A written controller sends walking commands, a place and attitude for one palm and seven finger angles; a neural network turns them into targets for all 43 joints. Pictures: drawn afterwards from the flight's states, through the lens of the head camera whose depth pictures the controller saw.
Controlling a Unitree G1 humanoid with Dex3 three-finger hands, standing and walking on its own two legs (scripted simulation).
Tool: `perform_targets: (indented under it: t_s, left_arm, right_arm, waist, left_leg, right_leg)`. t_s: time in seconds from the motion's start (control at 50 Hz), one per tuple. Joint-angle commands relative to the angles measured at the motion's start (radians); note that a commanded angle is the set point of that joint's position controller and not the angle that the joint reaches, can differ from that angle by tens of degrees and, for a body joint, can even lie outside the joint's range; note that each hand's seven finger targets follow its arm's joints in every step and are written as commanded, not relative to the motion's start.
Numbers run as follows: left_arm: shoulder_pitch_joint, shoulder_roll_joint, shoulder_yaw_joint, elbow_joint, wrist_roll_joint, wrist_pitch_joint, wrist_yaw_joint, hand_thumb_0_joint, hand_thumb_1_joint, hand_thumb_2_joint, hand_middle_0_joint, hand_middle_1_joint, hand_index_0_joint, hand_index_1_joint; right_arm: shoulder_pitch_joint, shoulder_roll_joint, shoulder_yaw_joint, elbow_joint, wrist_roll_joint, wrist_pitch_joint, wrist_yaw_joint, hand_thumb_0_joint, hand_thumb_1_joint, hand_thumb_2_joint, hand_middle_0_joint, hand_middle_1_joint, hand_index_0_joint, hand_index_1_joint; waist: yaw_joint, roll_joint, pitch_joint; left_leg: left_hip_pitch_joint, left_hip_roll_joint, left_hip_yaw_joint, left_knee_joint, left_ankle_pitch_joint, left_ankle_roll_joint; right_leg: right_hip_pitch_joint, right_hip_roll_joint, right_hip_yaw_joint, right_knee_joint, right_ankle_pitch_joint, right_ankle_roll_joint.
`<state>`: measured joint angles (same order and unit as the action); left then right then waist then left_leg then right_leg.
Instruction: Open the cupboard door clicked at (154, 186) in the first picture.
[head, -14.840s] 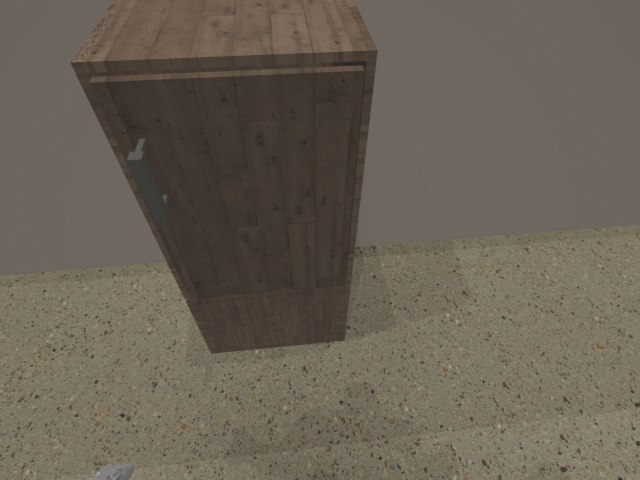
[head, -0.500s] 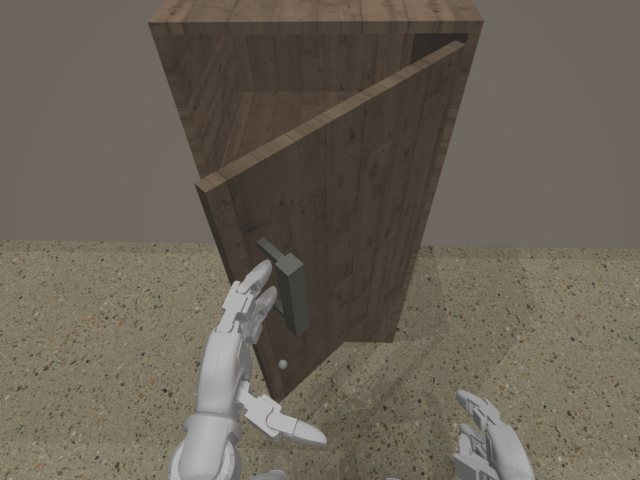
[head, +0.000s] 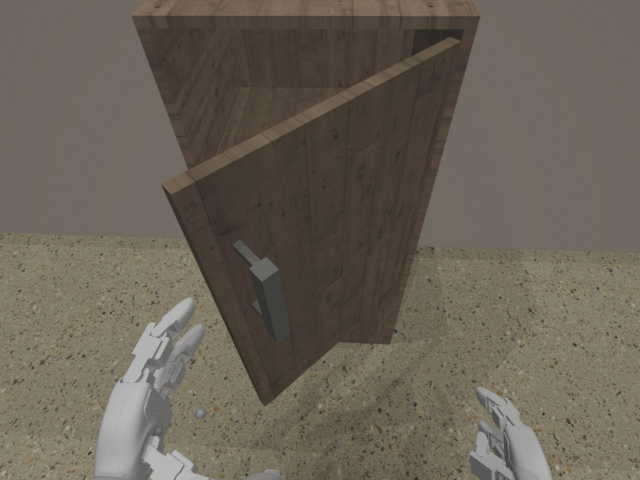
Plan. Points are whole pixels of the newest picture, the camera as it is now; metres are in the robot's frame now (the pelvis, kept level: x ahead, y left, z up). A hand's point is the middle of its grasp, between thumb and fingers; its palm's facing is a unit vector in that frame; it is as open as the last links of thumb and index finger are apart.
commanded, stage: slide the hand sideways off the handle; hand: left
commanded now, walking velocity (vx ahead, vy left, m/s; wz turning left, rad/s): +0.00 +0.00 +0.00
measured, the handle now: (261, 293) +0.32 +0.09 +0.08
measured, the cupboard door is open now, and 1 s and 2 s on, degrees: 45 45 45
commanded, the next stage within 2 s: draw the hand back to the body in 0.08 s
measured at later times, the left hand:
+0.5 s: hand (144, 404) +0.18 +0.17 +0.11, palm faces -0.01 -1.00 -0.06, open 16.3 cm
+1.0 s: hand (38, 368) +0.19 +0.25 +0.16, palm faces +0.26 -0.90 -0.36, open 13.7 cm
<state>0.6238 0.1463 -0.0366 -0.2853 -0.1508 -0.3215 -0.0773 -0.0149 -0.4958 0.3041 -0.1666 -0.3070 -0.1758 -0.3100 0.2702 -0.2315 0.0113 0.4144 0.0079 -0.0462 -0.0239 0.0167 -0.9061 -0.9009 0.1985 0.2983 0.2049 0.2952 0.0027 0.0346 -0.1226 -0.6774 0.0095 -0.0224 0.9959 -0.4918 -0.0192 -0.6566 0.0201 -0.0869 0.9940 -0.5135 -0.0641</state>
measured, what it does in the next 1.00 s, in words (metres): stands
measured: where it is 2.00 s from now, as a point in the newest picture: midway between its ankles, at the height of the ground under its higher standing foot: outside the picture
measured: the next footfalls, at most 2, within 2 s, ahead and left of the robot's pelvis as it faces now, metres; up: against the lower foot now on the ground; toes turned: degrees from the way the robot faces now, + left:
none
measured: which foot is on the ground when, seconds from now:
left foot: down 0.00-1.00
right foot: down 0.00-1.00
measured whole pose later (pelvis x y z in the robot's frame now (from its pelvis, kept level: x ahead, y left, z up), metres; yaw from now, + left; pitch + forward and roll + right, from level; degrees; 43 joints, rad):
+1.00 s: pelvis +0.01 +0.04 +0.05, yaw -1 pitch +0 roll -1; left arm 0.60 0.31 0.14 -0.47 -0.05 -0.03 0.12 -0.01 -0.06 0.49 -0.17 -0.30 -0.17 -0.30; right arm 0.25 -0.21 0.07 0.53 0.02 -0.11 -0.10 0.02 -0.90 -0.90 0.20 0.30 0.21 0.30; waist 0.05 0.06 -0.05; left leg -0.30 -0.02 0.01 0.66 -0.36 0.04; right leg -0.27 0.00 -0.05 0.61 -0.35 0.00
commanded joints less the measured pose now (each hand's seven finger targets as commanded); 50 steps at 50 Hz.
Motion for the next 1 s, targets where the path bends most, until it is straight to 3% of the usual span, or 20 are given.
perform_targets:
  t_s: [0.0, 0.06, 0.16, 0.2, 0.24, 0.3, 0.34, 0.38, 0.44, 0.5, 0.56, 0.66, 0.68, 0.7, 0.74, 0.78, 0.84, 0.98]
  left_arm:
    - [0.002, 0.077, 0.063, -0.232, -0.041, -0.110, -0.064, 0.000, -0.500, 0.300, -0.150, -0.300, -0.150, -0.300]
    - [-0.046, 0.090, 0.069, -0.237, -0.063, -0.117, -0.096, 0.000, -0.500, 0.300, -0.150, -0.300, -0.150, -0.300]
    - [-0.055, 0.071, 0.051, -0.207, -0.066, -0.093, -0.092, 0.000, -0.500, 0.300, -0.150, -0.300, -0.150, -0.300]
    - [-0.043, 0.129, 0.118, -0.247, -0.065, -0.076, -0.073, 0.000, -0.500, 0.300, -0.150, -0.300, -0.150, -0.300]
    - [-0.042, 0.158, 0.140, -0.279, -0.055, -0.051, -0.051, 0.000, -0.500, 0.300, -0.150, -0.300, -0.150, -0.300]
    - [-0.039, 0.136, 0.142, -0.291, -0.068, -0.017, -0.037, 0.000, -0.500, 0.300, -0.150, -0.300, -0.150, -0.300]
    - [-0.033, 0.130, 0.147, -0.268, -0.083, 0.008, -0.042, 0.000, -0.500, 0.300, -0.150, -0.300, -0.150, -0.300]
    - [-0.049, 0.124, 0.137, -0.274, -0.095, 0.025, -0.058, 0.000, -0.500, 0.300, -0.150, -0.300, -0.150, -0.300]
    - [-0.045, 0.151, 0.160, -0.275, -0.102, 0.056, -0.081, 0.000, -0.500, 0.300, -0.150, -0.300, -0.150, -0.300]
    - [-0.068, 0.158, 0.160, -0.330, -0.105, 0.072, -0.091, 0.000, -0.500, 0.300, -0.150, -0.300, -0.150, -0.300]
    - [-0.066, 0.179, 0.200, -0.343, -0.118, 0.088, -0.090, 0.000, -0.500, 0.300, -0.150, -0.300, -0.150, -0.300]
    - [-0.091, 0.197, 0.242, -0.364, -0.130, 0.122, -0.094, 0.000, -0.325, 0.375, -0.156, -0.300, -0.156, -0.300]
    - [-0.113, 0.363, 0.287, -0.437, 0.021, 0.147, 0.040, 0.000, -0.290, 0.390, -0.158, -0.300, -0.158, -0.300]
    - [-0.048, 0.260, 0.237, -0.415, 0.037, 0.176, 0.094, 0.000, -0.255, 0.405, -0.159, -0.300, -0.159, -0.300]
    - [-0.031, 0.216, 0.200, -0.402, 0.063, 0.210, 0.135, 0.000, -0.185, 0.435, -0.161, -0.300, -0.161, -0.300]
    - [-0.034, 0.239, 0.212, -0.425, 0.085, 0.218, 0.167, 0.000, -0.115, 0.465, -0.164, -0.300, -0.164, -0.300]
    - [-0.050, 0.272, 0.242, -0.407, 0.102, 0.225, 0.195, 0.000, -0.010, 0.510, -0.168, -0.300, -0.168, -0.300]
    - [-0.140, 0.300, 0.303, -0.399, 0.113, 0.215, 0.224, 0.000, 0.235, 0.615, -0.176, -0.300, -0.176, -0.300]
  right_arm:
    - [-0.063, -0.085, -0.043, -0.161, 0.007, -0.078, -0.011, 0.000, -0.900, -0.900, 0.200, 0.300, 0.200, 0.300]
    - [-0.066, -0.092, -0.045, -0.160, 0.011, -0.091, -0.021, 0.000, -0.900, -0.900, 0.200, 0.300, 0.200, 0.300]
    - [-0.072, -0.091, -0.041, -0.170, 0.015, -0.104, -0.026, 0.000, -0.900, -0.900, 0.200, 0.300, 0.200, 0.300]
    - [-0.072, -0.090, -0.044, -0.174, 0.019, -0.099, -0.031, 0.000, -0.900, -0.900, 0.200, 0.300, 0.200, 0.300]
    - [-0.080, -0.086, -0.041, -0.182, 0.022, -0.096, -0.034, 0.000, -0.900, -0.900, 0.200, 0.300, 0.200, 0.300]
    - [-0.085, -0.076, -0.030, -0.181, 0.031, -0.097, -0.037, 0.000, -0.900, -0.900, 0.200, 0.300, 0.200, 0.300]
    - [-0.092, -0.082, -0.027, -0.178, 0.033, -0.101, -0.042, 0.000, -0.900, -0.900, 0.200, 0.300, 0.200, 0.300]
    - [-0.094, -0.088, -0.022, -0.173, 0.036, -0.110, -0.043, 0.000, -0.900, -0.900, 0.200, 0.300, 0.200, 0.300]
    - [-0.094, -0.098, -0.018, -0.163, 0.038, -0.122, -0.049, 0.000, -0.900, -0.900, 0.200, 0.300, 0.200, 0.300]
    - [-0.090, -0.097, -0.012, -0.163, 0.040, -0.140, -0.050, 0.000, -0.900, -0.900, 0.200, 0.300, 0.200, 0.300]
    - [-0.091, -0.095, -0.012, -0.154, 0.040, -0.150, -0.054, 0.000, -0.900, -0.900, 0.200, 0.300, 0.200, 0.300]
    - [-0.095, -0.099, -0.006, -0.136, 0.044, -0.160, -0.054, 0.000, -0.900, -0.900, 0.200, 0.300, 0.200, 0.300]
    - [-0.097, -0.092, -0.006, -0.138, 0.031, -0.146, -0.080, 0.000, -0.900, -0.900, 0.200, 0.300, 0.200, 0.300]
    - [-0.094, -0.071, 0.002, -0.134, 0.024, -0.139, -0.089, 0.000, -0.900, -0.900, 0.200, 0.300, 0.200, 0.300]
    - [-0.093, -0.076, 0.006, -0.120, 0.021, -0.129, -0.083, 0.000, -0.900, -0.900, 0.200, 0.300, 0.200, 0.300]
    - [-0.097, -0.080, 0.009, -0.104, 0.017, -0.124, -0.082, 0.000, -0.900, -0.900, 0.200, 0.300, 0.200, 0.300]
    - [-0.121, -0.086, 0.009, -0.084, 0.011, -0.122, -0.086, 0.000, -0.900, -0.900, 0.200, 0.300, 0.200, 0.300]
    - [-0.148, -0.087, 0.015, -0.036, 0.002, -0.133, -0.088, 0.000, -0.900, -0.900, 0.200, 0.300, 0.200, 0.300]
  waist:
    - [-0.016, -0.061, -0.137]
    - [-0.026, -0.077, -0.142]
    - [-0.015, -0.073, -0.112]
    - [0.009, -0.060, -0.160]
    - [0.021, -0.036, -0.172]
    - [0.020, -0.028, -0.129]
    - [0.012, -0.083, -0.096]
    - [0.006, -0.056, -0.065]
    - [0.008, -0.053, -0.052]
    - [0.013, 0.009, -0.059]
    - [0.022, -0.012, -0.062]
    - [0.027, 0.031, -0.054]
    - [0.066, 0.018, -0.068]
    - [0.045, 0.028, -0.023]
    - [0.041, 0.037, 0.003]
    - [0.038, 0.066, -0.004]
    - [0.040, 0.000, 0.015]
    - [0.044, 0.026, 0.044]
  left_leg:
    - [-0.015, -0.042, -0.002, -0.049, 0.213, 0.035]
    - [-0.027, -0.042, -0.004, -0.032, 0.191, 0.037]
    - [-0.028, -0.039, -0.007, -0.046, 0.158, 0.039]
    - [-0.002, -0.040, -0.004, -0.063, 0.173, 0.040]
    - [0.025, -0.038, -0.004, -0.086, 0.190, 0.044]
    - [0.049, -0.035, -0.003, -0.118, 0.178, 0.044]
    - [0.049, -0.030, -0.011, -0.131, 0.167, 0.045]
    - [0.064, -0.029, -0.010, -0.150, 0.150, 0.044]
    - [0.093, -0.024, -0.018, -0.174, 0.172, 0.047]
    - [0.144, -0.023, -0.024, -0.210, 0.189, 0.045]
    - [0.163, -0.021, -0.028, -0.228, 0.211, 0.044]
    - [0.206, -0.018, -0.034, -0.263, 0.237, 0.038]
    - [0.220, -0.005, -0.026, -0.310, 0.240, 0.042]
    - [0.246, -0.010, -0.018, -0.322, 0.245, 0.041]
    - [0.264, -0.005, -0.027, -0.343, 0.277, 0.040]
    - [0.313, 0.002, -0.030, -0.370, 0.331, 0.039]
    - [0.352, 0.008, -0.033, -0.416, 0.343, 0.041]
    - [0.449, 0.013, -0.037, -0.518, 0.370, 0.033]
  right_leg:
    - [0.146, -0.047, 0.159, -0.187, 0.411, 0.078]
    - [0.125, -0.051, 0.171, -0.198, 0.347, 0.082]
    - [0.085, -0.041, 0.148, -0.204, 0.222, 0.067]
    - [0.127, -0.038, 0.148, -0.206, 0.228, 0.063]
    - [0.149, -0.030, 0.137, -0.205, 0.229, 0.055]
    - [0.144, -0.021, 0.116, -0.229, 0.211, 0.054]
    - [0.145, -0.016, 0.110, -0.252, 0.189, 0.058]
    - [0.135, -0.017, 0.107, -0.272, 0.161, 0.059]
    - [0.150, -0.011, 0.088, -0.278, 0.187, 0.053]
    - [0.154, -0.003, 0.056, -0.271, 0.208, 0.047]
    - [0.180, 0.002, 0.046, -0.279, 0.236, 0.047]
    - [0.208, 0.008, 0.024, -0.290, 0.265, 0.043]
    - [0.255, -0.022, 0.083, -0.349, 0.265, 0.029]
    - [0.243, -0.026, 0.076, -0.375, 0.265, 0.031]
    - [0.268, -0.027, 0.062, -0.386, 0.284, 0.032]
    - [0.296, -0.028, 0.051, -0.395, 0.322, 0.035]
    - [0.342, -0.025, 0.046, -0.437, 0.327, 0.036]
    - [0.424, -0.025, 0.041, -0.512, 0.329, 0.037]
